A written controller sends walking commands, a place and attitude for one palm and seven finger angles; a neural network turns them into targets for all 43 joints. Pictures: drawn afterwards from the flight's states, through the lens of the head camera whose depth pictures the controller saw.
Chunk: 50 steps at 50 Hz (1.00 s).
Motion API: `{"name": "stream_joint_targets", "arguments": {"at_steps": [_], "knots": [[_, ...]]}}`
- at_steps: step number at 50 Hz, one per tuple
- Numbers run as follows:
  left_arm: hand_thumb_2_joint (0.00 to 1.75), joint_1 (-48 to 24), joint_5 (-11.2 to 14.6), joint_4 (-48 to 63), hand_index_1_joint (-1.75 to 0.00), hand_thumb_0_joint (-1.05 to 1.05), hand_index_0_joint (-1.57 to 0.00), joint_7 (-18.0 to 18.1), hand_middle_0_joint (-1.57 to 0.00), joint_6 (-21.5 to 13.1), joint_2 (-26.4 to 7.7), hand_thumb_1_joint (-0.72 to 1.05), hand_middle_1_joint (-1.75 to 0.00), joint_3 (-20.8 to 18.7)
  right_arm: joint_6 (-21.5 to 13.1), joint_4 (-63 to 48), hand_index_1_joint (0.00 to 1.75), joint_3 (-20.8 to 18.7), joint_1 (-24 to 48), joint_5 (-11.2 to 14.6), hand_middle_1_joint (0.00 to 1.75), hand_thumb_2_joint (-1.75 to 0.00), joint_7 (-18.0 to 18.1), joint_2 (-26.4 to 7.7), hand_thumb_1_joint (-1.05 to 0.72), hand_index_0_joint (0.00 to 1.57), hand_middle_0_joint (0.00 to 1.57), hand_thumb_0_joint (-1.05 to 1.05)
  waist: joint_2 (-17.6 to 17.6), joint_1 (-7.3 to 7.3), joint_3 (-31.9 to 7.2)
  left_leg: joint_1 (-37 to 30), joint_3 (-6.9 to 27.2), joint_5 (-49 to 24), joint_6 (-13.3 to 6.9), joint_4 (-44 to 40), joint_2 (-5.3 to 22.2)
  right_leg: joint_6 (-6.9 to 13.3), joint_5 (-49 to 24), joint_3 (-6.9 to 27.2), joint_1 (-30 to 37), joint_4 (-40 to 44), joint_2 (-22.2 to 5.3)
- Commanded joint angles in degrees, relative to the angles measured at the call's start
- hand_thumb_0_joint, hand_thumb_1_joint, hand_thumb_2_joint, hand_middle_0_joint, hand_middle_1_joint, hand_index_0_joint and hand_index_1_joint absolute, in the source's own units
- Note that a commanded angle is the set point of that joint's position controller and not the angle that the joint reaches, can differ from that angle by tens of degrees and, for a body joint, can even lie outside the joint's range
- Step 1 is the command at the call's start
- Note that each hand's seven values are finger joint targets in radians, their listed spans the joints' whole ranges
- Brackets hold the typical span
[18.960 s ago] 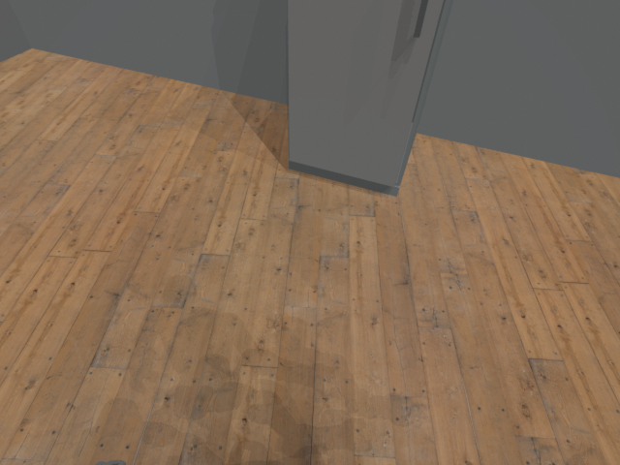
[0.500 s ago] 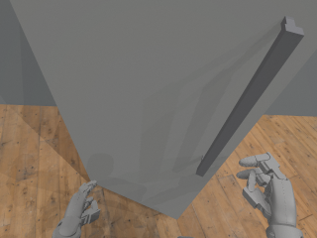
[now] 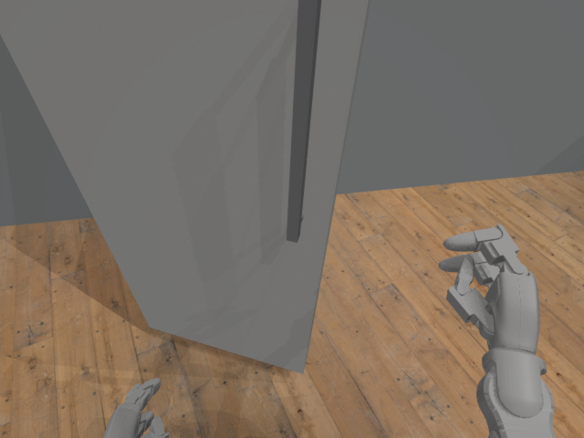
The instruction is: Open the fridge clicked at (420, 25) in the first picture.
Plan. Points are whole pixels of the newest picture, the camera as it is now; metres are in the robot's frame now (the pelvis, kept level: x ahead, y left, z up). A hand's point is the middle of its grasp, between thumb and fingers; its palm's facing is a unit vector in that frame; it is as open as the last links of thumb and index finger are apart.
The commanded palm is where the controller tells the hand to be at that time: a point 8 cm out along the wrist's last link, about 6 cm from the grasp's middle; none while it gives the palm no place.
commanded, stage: stop walking and hold the door back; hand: right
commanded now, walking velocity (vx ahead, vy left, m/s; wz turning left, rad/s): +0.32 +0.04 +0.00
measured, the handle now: (303, 134) +0.45 +0.00 +0.22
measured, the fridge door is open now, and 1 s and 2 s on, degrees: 27 27 27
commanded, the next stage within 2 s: loosen the grip on the handle in 1.06 s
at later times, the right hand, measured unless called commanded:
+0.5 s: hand (478, 319) +0.23 -0.20 +0.12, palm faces +0.12 +0.97 -0.20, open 4.6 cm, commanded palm +0.23 -0.22 +0.13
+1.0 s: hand (446, 293) +0.26 -0.17 +0.13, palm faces +0.05 +0.97 -0.24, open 4.6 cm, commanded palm +0.24 -0.22 +0.13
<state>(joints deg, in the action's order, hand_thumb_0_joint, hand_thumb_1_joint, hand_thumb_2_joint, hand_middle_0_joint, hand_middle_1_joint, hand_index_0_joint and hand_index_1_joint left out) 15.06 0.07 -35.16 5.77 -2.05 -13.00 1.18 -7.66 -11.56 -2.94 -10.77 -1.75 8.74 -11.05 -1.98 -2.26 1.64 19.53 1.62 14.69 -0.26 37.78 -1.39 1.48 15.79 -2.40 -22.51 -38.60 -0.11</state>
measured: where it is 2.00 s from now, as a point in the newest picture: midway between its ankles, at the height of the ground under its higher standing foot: outside the picture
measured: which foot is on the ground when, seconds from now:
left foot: down 0.00-0.12, up 0.14-0.32, down 0.34-0.58, up 0.60-0.88, down 0.90-1.00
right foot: down 0.00-0.30, up 0.32-0.56, down 0.58-1.00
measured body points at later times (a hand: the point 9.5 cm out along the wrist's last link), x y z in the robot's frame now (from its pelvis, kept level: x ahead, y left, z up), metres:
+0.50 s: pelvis -0.13 -0.04 +0.02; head -0.14 -0.05 +0.47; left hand -0.04 +0.22 -0.09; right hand +0.22 -0.25 +0.13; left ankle -0.14 +0.07 -0.72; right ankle -0.08 -0.17 -0.66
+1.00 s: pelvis -0.15 -0.05 +0.01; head -0.12 -0.02 +0.45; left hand -0.06 +0.20 -0.12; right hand +0.25 -0.22 +0.14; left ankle -0.13 +0.08 -0.72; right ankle -0.12 -0.17 -0.68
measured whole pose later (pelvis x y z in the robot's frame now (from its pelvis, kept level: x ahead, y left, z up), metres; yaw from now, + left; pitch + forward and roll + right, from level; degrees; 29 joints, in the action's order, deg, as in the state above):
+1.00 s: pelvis -0.15 -0.05 +0.01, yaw +8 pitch -3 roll +1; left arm 11.2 0.8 -40.9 4.7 -1.7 -11.4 2.2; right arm -6.8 22.5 -9.3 22.8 1.2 4.6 -16.6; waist -3.0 1.5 7.7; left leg 16.6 -4.7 14.9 -0.3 34.4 1.9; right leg -0.8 25.8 -1.2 -24.0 -53.3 -3.2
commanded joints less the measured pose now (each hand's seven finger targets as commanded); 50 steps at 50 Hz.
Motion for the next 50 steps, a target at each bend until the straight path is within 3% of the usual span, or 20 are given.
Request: {"name": "stream_joint_targets", "arguments": {"at_steps": [1, 4, 7, 10, 14, 15, 16, 17, 19, 20, 26, 27, 29, 30, 32, 36, 42, 45, 47, 50], "knots": [[0.90, -6.88, -1.05, 4.73, -0.30, 0.00, -0.20, 0.98, -0.20, -3.49, -5.53, 0.90, -0.30, -2.37, -1.96, -2.62, 1.40, 0.64, 33.96, 0.59, 1.40, -0.90, 0.37, -7.27, -0.90, 0.45, 0.45, 0.00, 13.62, 4.50, -6.69, 22.26, 16.52, 29.40, -4.13, -24.61, 10.25, -0.81, 7.97, 2.06, 20.38, -6.32, 0.98], [0.90, -7.94, -1.58, 2.78, -0.30, 0.00, -0.20, 1.25, -0.20, -2.24, -5.73, 0.90, -0.30, -1.94, -1.85, 1.77, 1.40, -2.28, 40.23, 1.50, 1.40, -0.90, 0.33, -10.08, -0.90, 0.45, 0.45, 0.00, 7.56, 4.78, -8.10, 25.15, 10.32, 31.86, -3.90, -16.20, 8.60, -0.24, 14.40, 4.39, 21.53, -2.74, 0.01], [0.90, -10.48, -1.08, 4.60, -0.30, 0.00, -0.20, 0.47, -0.20, -2.04, -6.95, 0.90, -0.30, -1.88, -1.34, -0.02, 1.40, -3.76, 46.13, 3.08, 1.40, -0.90, -0.57, -11.00, -0.90, 0.45, 0.45, 0.00, -18.60, 3.63, -12.14, 7.28, -5.34, 17.46, 1.09, 34.43, -5.75, 5.46, 48.80, 36.30, -0.23, 35.72, -19.97], [0.90, -13.81, -0.73, 5.18, -0.30, 0.00, -0.20, -1.22, -0.20, -1.59, -4.30, 0.90, -0.30, -2.95, -0.52, 5.36, 1.40, -5.41, 33.31, 3.02, 1.40, -0.90, -1.92, -10.11, -0.90, 0.45, 0.45, 0.00, 1.59, 0.48, -9.79, -4.22, -4.13, 11.44, -0.74, 36.15, -1.83, 3.59, 29.89, 16.33, -7.79, 32.75, -15.93], [0.90, -11.96, -1.17, 5.07, -0.30, 0.00, -0.20, -0.86, -0.20, 0.19, -5.10, 0.90, -0.30, -1.96, 2.84, 13.88, 1.40, -3.61, 28.54, 3.68, 1.40, -0.90, -2.20, -9.15, -0.90, 0.45, 0.45, 0.00, -8.03, 0.05, -11.24, -25.19, -8.73, 21.13, -4.66, -3.09, -3.75, -2.53, 16.66, 1.37, -10.05, 21.25, -9.19], [0.90, -10.76, -0.49, 3.53, -0.30, 0.00, -0.20, -1.11, -0.20, 0.69, -4.76, 0.90, -0.30, -2.42, 3.10, 14.49, 1.40, -5.08, 33.60, 3.07, 1.40, -0.90, -2.77, -11.10, -0.90, 0.45, 0.45, 0.00, 4.32, -0.51, -9.18, -19.69, 0.01, 19.27, -8.24, -19.37, 3.49, -5.13, 7.43, -8.54, -8.88, -2.22, -1.15], [0.90, -12.10, 0.42, 4.05, -0.30, 0.00, -0.20, -1.00, -0.20, 0.72, -6.20, 0.90, -0.30, -3.32, 2.20, 13.45, 1.40, -6.78, 42.80, 2.47, 1.40, -0.90, -3.36, -13.90, -0.90, 0.45, 0.45, 0.00, 19.13, 0.33, -1.32, -4.52, 21.79, 15.20, -12.72, -29.83, 18.02, -4.10, 9.62, -0.19, -16.32, -28.89, 1.55], [0.90, -10.95, -0.59, 2.05, -0.30, 0.00, -0.20, -0.90, -0.20, 0.20, -7.08, 0.90, -0.30, -3.71, 0.80, 15.90, 1.40, -9.79, 48.23, 2.97, 1.40, -0.90, -3.04, -16.01, -0.90, 0.45, 0.45, 0.00, 15.05, 2.26, 0.32, 6.00, 29.34, 24.97, -14.13, -33.16, 24.21, -3.82, 7.99, 5.74, -17.12, -43.95, 2.80], [0.90, -8.86, -0.35, 2.32, -0.30, 0.00, -0.20, -0.96, -0.20, -1.97, -5.31, 0.90, -0.30, -2.99, -0.96, 23.43, 1.40, -13.84, 36.20, 3.49, 1.40, -0.90, -1.95, -19.02, -0.90, 0.45, 0.45, 0.00, 12.38, 2.89, -3.36, -2.81, 21.44, 24.58, -10.09, -28.30, 17.76, -3.59, 0.27, 7.05, -21.91, -40.22, -0.53], [0.90, -10.94, -0.10, 2.11, -0.30, 0.00, -0.20, -0.98, -0.20, -2.49, -6.25, 0.90, -0.30, -2.76, -1.73, 17.58, 1.40, -2.97, 49.11, 3.72, 1.40, -0.90, -2.86, -10.84, -0.90, 0.45, 0.45, 0.00, 10.06, 3.34, -1.25, -7.13, 19.93, 16.88, -8.76, -26.83, 16.91, -3.02, -1.22, 7.28, -22.46, -35.30, -1.51], [0.90, -7.43, -0.51, 1.30, -0.30, 0.00, -0.20, 1.58, -0.20, -7.99, -4.96, 0.90, -0.30, -2.00, -3.51, 10.90, 1.40, 0.31, 64.47, 2.97, 1.40, -0.90, -1.54, -8.31, -0.90, 0.45, 0.45, 0.00, 7.61, 2.44, -15.86, -9.44, 6.68, 0.74, -7.04, -13.13, 10.93, -0.42, 0.95, -5.59, 16.57, 13.19, 0.85], [0.90, -7.25, -0.35, 1.74, -0.30, 0.00, -0.20, 1.70, -0.20, -8.69, -6.51, 0.90, -0.30, -2.77, -2.96, 11.61, 1.40, 1.17, 63.17, 3.58, 1.40, -0.90, -1.66, -6.90, -0.90, 0.45, 0.45, 0.00, 2.44, 3.07, -17.08, -4.38, 3.96, -0.04, -4.54, -5.94, 8.58, 0.08, -0.83, -2.83, 25.51, 17.38, -2.77], [0.90, -6.41, 1.08, 2.63, -0.30, 0.00, -0.20, 0.21, -0.20, -8.19, -8.28, 0.90, -0.30, -3.50, -2.48, 10.22, 1.40, 9.39, 67.97, 4.50, 1.40, -0.90, -2.55, 1.88, -0.90, 0.45, 0.45, 0.00, -16.12, 4.29, -17.38, 16.94, -4.19, 17.23, -0.15, 15.17, 0.45, 9.33, -11.00, 25.84, 37.71, 18.89, -24.14], [0.90, -6.92, 1.26, 1.68, -0.30, 0.00, -0.20, -0.66, -0.20, -8.12, -5.50, 0.90, -0.30, -2.80, -2.48, 13.01, 1.40, 10.92, 67.94, 4.41, 1.40, -0.90, -3.30, 3.53, -0.90, 0.45, 0.45, 0.00, -11.68, 5.25, -15.97, 18.11, -0.69, 17.10, -0.62, 21.23, 2.10, 11.01, -4.95, 29.19, 33.54, 22.03, -25.51], [0.90, -5.95, 0.98, -0.44, -0.30, 0.00, -0.20, -0.58, -0.20, -7.14, -6.74, 0.90, -0.30, -3.01, -2.25, 18.79, 1.40, 2.23, 67.24, 3.59, 1.40, -0.90, -3.01, -7.16, -0.90, 0.45, 0.45, 0.00, -7.94, 4.55, -13.82, 17.67, 1.81, 11.84, -0.22, 22.90, 4.89, 11.97, -3.14, 27.26, 27.25, 21.42, -24.81], [0.90, -6.54, 0.87, 1.15, -0.30, 0.00, -0.20, -0.67, -0.20, -3.48, -7.33, 0.90, -0.30, -2.86, -1.49, 28.23, 1.40, -3.02, 58.07, 2.68, 1.40, -0.90, -4.23, -10.40, -0.90, 0.45, 0.45, 0.00, -5.07, 3.39, -10.61, 6.50, -3.42, 4.14, 0.86, 14.12, 4.82, 8.84, 0.34, 12.47, 13.31, 22.26, -19.67], [0.90, -7.31, 0.46, 4.04, -0.30, 0.00, -0.20, -0.05, -0.20, -1.25, -6.64, 0.90, -0.30, -1.84, -3.13, 25.55, 1.40, -8.98, 54.52, 3.09, 1.40, -0.90, -4.39, -16.83, -0.90, 0.45, 0.45, 0.00, -4.78, 2.50, -12.07, -14.71, -8.83, 4.26, 0.86, -7.86, 1.11, 3.79, 5.69, 3.90, 3.45, 14.53, -14.60], [0.90, -7.97, 0.44, 4.88, -0.30, 0.00, -0.20, -0.24, -0.20, -1.85, -4.04, 0.90, -0.30, -1.71, -4.11, 20.52, 1.40, -12.76, 54.86, 2.73, 1.40, -0.90, -3.48, -22.37, -0.90, 0.45, 0.45, 0.00, 14.66, 2.53, -11.74, -21.20, 15.57, -14.16, -8.35, -18.69, 19.80, -1.83, 13.68, -3.70, -10.10, -13.47, -2.84], [0.90, -8.86, 1.16, 4.35, -0.30, 0.00, -0.20, -0.64, -0.20, -2.95, -5.07, 0.90, -0.30, -2.60, -2.41, 19.80, 1.40, -10.39, 52.97, 3.39, 1.40, -0.90, -3.55, -18.05, -0.90, 0.45, 0.45, 0.00, 15.00, 1.54, -15.57, -21.32, 18.64, -17.13, -11.13, -17.45, 22.38, -2.30, 14.37, 3.90, -9.39, -22.88, -2.42], [0.90, -9.00, 0.69, 1.97, -0.30, 0.00, -0.20, 0.40, -0.20, -4.37, -4.53, 0.90, -0.30, -1.01, -3.76, 19.09, 1.40, -11.26, 60.51, 3.08, 1.40, -0.90, -2.33, -18.61, -0.90, 0.45, 0.45, 0.00, 13.22, 1.91, -15.12, -17.45, 5.13, -28.52, -8.07, -12.85, 18.07, -2.12, 8.67, 1.34, -0.37, -9.87, -3.06]]}}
